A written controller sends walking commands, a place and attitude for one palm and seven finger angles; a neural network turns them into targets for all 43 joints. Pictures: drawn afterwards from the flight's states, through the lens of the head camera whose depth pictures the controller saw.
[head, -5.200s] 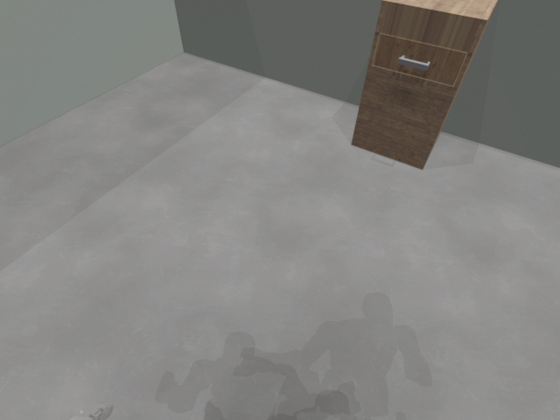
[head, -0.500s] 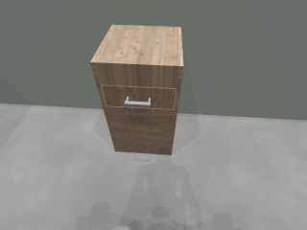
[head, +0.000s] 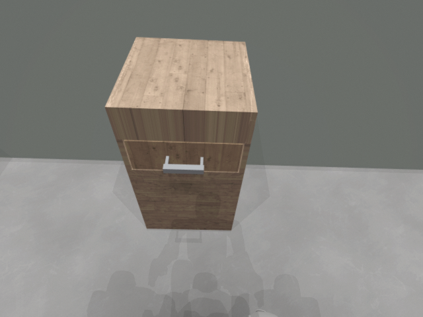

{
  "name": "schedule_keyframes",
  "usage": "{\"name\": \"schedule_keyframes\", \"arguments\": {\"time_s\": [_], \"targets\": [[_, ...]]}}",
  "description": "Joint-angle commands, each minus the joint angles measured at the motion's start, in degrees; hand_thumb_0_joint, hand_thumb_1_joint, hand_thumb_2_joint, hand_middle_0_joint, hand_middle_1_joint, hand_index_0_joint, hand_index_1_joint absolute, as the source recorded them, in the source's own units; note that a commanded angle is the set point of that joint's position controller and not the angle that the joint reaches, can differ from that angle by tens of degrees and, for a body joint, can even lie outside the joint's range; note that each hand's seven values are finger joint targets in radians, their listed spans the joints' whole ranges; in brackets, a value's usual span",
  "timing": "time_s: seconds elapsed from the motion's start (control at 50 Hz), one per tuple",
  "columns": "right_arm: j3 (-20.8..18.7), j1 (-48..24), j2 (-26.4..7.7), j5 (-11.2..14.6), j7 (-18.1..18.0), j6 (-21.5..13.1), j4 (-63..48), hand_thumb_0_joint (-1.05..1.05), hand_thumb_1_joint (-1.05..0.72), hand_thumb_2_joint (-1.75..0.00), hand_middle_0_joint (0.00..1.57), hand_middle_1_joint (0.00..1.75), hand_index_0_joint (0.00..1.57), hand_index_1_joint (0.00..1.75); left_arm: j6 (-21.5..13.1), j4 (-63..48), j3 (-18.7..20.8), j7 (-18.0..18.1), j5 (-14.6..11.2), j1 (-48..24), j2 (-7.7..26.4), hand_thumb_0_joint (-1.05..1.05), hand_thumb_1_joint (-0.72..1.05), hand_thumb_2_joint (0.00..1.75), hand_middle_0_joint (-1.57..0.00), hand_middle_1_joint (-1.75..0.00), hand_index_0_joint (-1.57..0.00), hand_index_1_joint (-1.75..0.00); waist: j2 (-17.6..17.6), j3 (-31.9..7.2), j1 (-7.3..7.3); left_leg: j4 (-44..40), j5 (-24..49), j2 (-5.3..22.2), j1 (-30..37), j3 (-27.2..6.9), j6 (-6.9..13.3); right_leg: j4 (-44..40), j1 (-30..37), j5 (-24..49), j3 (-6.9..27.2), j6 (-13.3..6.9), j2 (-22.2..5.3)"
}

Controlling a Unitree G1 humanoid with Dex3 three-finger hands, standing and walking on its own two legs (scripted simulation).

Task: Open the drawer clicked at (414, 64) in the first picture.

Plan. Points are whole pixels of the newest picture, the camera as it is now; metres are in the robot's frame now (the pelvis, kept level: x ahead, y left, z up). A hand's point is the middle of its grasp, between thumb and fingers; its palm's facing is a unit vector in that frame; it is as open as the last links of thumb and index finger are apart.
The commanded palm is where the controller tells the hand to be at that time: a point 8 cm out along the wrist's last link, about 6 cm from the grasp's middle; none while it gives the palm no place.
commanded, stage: take the last steps up to it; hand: left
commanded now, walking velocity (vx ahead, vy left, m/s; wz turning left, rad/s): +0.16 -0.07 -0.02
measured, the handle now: (184, 164) +0.61 +0.11 -0.20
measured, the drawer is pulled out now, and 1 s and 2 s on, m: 0.00 0.00 0.00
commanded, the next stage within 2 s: come to a stop and stand still in 0.04 s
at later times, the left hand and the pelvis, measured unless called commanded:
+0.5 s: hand (142, 308) +0.17 +0.16 -0.18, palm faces +0.06 -0.97 -0.22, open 7.3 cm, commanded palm none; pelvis +0.09 -0.02 -0.01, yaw +1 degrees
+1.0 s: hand out of the picture +0.09 +0.17 -0.18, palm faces -0.01 -0.98 -0.21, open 7.4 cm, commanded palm none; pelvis +0.06 -0.02 +0.00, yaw -2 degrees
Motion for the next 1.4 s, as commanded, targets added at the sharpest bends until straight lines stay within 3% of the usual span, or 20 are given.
{"name": "schedule_keyframes", "arguments": {"time_s": [0.0,0.1,0.12,0.16,0.18,0.22,0.28,0.4,0.5,0.54,0.56,0.62,0.68,0.82,0.96,1.0,1.06,1.1,1.2,1.38], "targets": [[-1.4,4.1,-8.1,-0.2,-0.3,0.0,-1.2,0.0,-0.9,-0.9,0.2,0.3,0.2,0.3,-0.3,-3.0,-1.0,-0.3,0.0,-0.4,-0.6,0.0,0.9,0.9,-0.2,-0.3,-0.2,-0.3,7.6,3.5,-0.62,-9.3,12.5,16.5,0.1,-11.4,7.3,-8.3,0.3,0.7,-0.4,-0.3,0.5],[-1.2,4.5,-8.0,-0.1,-0.2,1.0,-0.4,0.0,-0.9,-0.9,0.2,0.3,0.2,0.3,-1.2,-2.3,-0.8,-0.2,0.1,2.0,0.8,0.0,0.9,0.9,-0.2,-0.3,-0.2,-0.3,4.9,1.9,1.38,0.0,10.4,13.5,-2.9,-8.7,3.8,-21.5,14.1,5.3,-4.3,-1.5,4.6],[-0.8,4.5,-6.7,0.4,0.0,0.8,-0.1,0.0,-0.9,-0.9,0.2,0.3,0.2,0.3,-1.9,-0.9,-0.3,0.1,0.2,6.0,2.8,0.0,0.9,0.9,-0.2,-0.3,-0.2,-0.3,1.6,-0.5,3.46,7.4,10.7,10.6,-6.3,-6.1,1.8,-24.7,22.4,8.8,-1.4,-2.4,2.8],[0.5,5.8,-2.8,1.4,-0.2,1.1,-1.6,0.0,-0.9,-0.9,0.2,0.3,0.2,0.3,-2.7,1.0,0.5,1.2,-0.4,13.3,10.3,0.0,0.9,0.9,-0.2,-0.3,-0.2,-0.3,-13.8,-7.7,4.48,28.6,-20.6,1.1,-17.9,-2.8,-3.1,-29.0,34.4,39.1,18.8,-11.4,-16.4],[0.4,5.8,-3.8,1.5,-0.8,2.0,-1.0,0.0,-0.9,-0.9,0.2,0.3,0.2,0.3,-2.3,0.0,-0.4,1.6,-0.9,9.7,8.7,0.0,0.9,0.9,-0.2,-0.3,-0.2,-0.3,-6.8,-6.5,3.15,31.4,-23.0,2.7,-13.8,-8.2,-3.2,-30.2,27.2,44.7,16.0,-13.4,-16.9],[0.7,5.3,-2.0,1.8,-1.0,3.3,0.2,0.0,-0.9,-0.9,0.2,0.3,0.2,0.3,-1.9,-1.3,-0.9,2.5,-0.5,2.0,6.5,0.0,0.9,0.9,-0.2,-0.3,-0.2,-0.3,-7.4,-3.4,1.11,31.5,-19.7,4.1,-12.1,-10.7,-3.7,-29.2,20.8,49.2,11.3,-13.0,-14.5],[0.4,5.3,-1.8,2.2,-1.1,4.8,0.7,0.0,-0.9,-0.9,0.2,0.3,0.2,0.3,-0.6,-2.5,-0.7,3.2,-0.2,-0.9,6.4,0.0,0.9,0.9,-0.2,-0.3,-0.2,-0.3,-3.0,-3.7,0.29,28.4,-16.4,2.3,-10.7,-10.0,-4.2,-28.6,19.1,46.7,6.9,-12.1,-12.4],[-0.9,0.6,-3.5,1.2,-0.5,6.1,-3.3,0.0,-0.9,-0.9,0.2,0.3,0.2,0.3,0.8,-4.3,1.2,3.5,0.2,-1.6,8.1,0.0,0.9,0.9,-0.2,-0.3,-0.2,-0.3,-5.7,-4.1,1.4,27.2,-13.4,0.8,-13.6,-10.3,-5.3,-27.7,19.3,45.2,7.3,-12.8,-13.3],[-1.1,3.2,-4.9,1.0,-0.3,5.2,-3.8,0.0,-0.9,-0.9,0.2,0.3,0.2,0.3,1.8,-5.1,0.9,3.0,-0.3,-3.7,7.3,0.0,0.9,0.9,-0.2,-0.3,-0.2,-0.3,-7.6,-6.1,-1.39,5.5,6.1,1.4,-0.7,-8.8,-4.5,-21.6,13.6,25.4,4.1,-6.3,-7.3],[-1.9,0.9,-12.3,0.2,-0.5,4.1,-6.3,0.0,-0.9,-0.9,0.2,0.3,0.2,0.3,2.5,-6.2,-0.4,2.5,-1.0,-0.5,1.9,0.0,0.9,0.9,-0.2,-0.3,-0.2,-0.3,15.9,-5.6,-0.21,-4.2,27.3,19.3,-0.6,-27.3,3.2,-8.9,5.3,-8.3,-1.9,0.1,3.5],[-1.7,-1.5,-13.2,0.0,-0.7,4.3,-7.3,0.0,-0.9,-0.9,0.2,0.3,0.2,0.3,2.7,-6.3,-0.4,2.7,-0.8,-1.3,3.0,0.0,0.9,0.9,-0.2,-0.3,-0.2,-0.3,14.1,-4.3,-0.59,-6.3,25.1,21.8,-6.8,-28.7,7.9,0.2,7.4,-17.3,3.1,-0.3,4.9],[-0.5,-7.9,-10.7,0.0,-1.8,3.6,-8.3,0.0,-0.9,-0.9,0.2,0.3,0.2,0.3,3.3,-3.5,0.1,2.0,-0.1,1.3,3.9,0.0,0.9,0.9,-0.2,-0.3,-0.2,-0.3,10.5,-0.2,1.76,-8.1,11.6,16.7,-9.3,-22.4,6.5,8.7,4.8,-10.4,7.7,-0.2,4.7],[-0.3,-6.2,-10.5,0.4,-2.0,3.3,-7.5,0.0,-0.9,-0.9,0.2,0.3,0.2,0.3,2.9,-1.6,0.0,1.3,-0.1,3.8,4.7,0.0,0.9,0.9,-0.2,-0.3,-0.2,-0.3,8.0,-2.7,1.06,-7.0,14.6,15.0,-0.3,-19.4,5.5,8.1,1.4,-6.7,7.0,1.1,4.7],[-1.1,0.8,-11.7,0.4,-2.2,3.4,-4.1,0.0,-0.9,-0.9,0.2,0.3,0.2,0.3,3.2,-2.1,-0.6,0.9,-0.3,1.8,3.7,0.0,0.9,0.9,-0.2,-0.3,-0.2,-0.3,9.9,-4.4,-2.23,-6.3,20.7,16.8,8.5,-20.5,6.4,-1.4,2.3,-10.7,5.1,1.9,4.2],[-1.5,-1.3,-11.8,0.2,-1.2,3.9,-2.8,0.0,-0.9,-0.9,0.2,0.3,0.2,0.3,2.6,0.0,-1.4,1.1,-0.6,4.9,1.4,0.0,0.9,0.9,-0.2,-0.3,-0.2,-0.3,11.8,-2.8,-0.47,-7.6,3.5,13.8,-1.2,-19.4,4.9,-17.5,13.1,-7.3,1.4,0.1,5.1],[-1.3,-2.0,-10.4,0.7,-0.9,4.1,-2.3,0.0,-0.9,-0.9,0.2,0.3,0.2,0.3,2.1,1.7,-1.5,1.4,-0.5,8.1,2.0,0.0,0.9,0.9,-0.2,-0.3,-0.2,-0.3,8.3,-1.8,1.32,-5.4,-2.3,10.4,-8.0,-16.2,1.7,-28.6,21.6,2.2,0.6,-0.2,5.0],[0.5,-2.5,-3.8,1.0,-0.1,4.6,-2.9,0.0,-0.9,-0.9,0.2,0.3,0.2,0.3,1.0,0.5,-1.4,2.1,-0.4,4.5,8.1,0.0,0.9,0.9,-0.2,-0.3,-0.2,-0.3,-9.7,2.8,0.56,6.7,-8.6,1.9,-11.3,-8.7,-3.4,-42.8,12.7,-13.6,16.5,-6.0,-9.6],[0.5,-2.1,-4.0,0.3,0.0,5.2,-1.8,0.0,-0.9,-0.9,0.2,0.3,0.2,0.3,0.6,-0.1,-1.6,2.4,-0.5,1.7,6.4,0.0,0.9,0.9,-0.2,-0.3,-0.2,-0.3,-13.1,6.3,0.41,11.1,-6.1,2.5,-9.8,-10.2,-2.9,-43.9,7.2,-14.0,15.6,-6.8,-6.8],[1.7,4.9,-3.2,0.7,-0.7,3.9,2.7,0.0,-0.9,-0.9,0.2,0.3,0.2,0.3,-0.3,1.7,-2.7,2.4,-1.4,3.6,2.4,0.0,0.9,0.9,-0.2,-0.3,-0.2,-0.3,-1.4,4.5,-0.92,3.1,6.9,3.6,-3.9,-11.9,-2.8,-35.0,11.9,2.4,8.1,-5.0,-1.7],[2.0,4.3,-3.4,0.9,-1.5,4.1,3.6,0.0,-0.9,-0.9,0.2,0.3,0.2,0.3,-0.2,3.3,-2.5,2.6,-1.5,6.9,2.6,0.0,0.9,0.9,-0.2,-0.3,-0.2,-0.3,1.5,3.3,0.36,2.3,6.8,4.3,-2.6,-11.3,-3.7,-35.5,16.2,7.5,8.4,-3.3,0.0]]}}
